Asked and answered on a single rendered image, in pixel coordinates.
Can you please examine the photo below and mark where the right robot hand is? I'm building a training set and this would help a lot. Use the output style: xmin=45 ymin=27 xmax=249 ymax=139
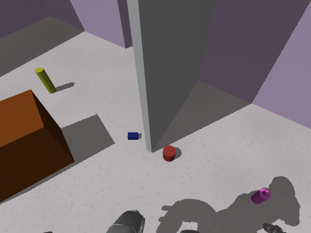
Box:
xmin=263 ymin=223 xmax=286 ymax=233

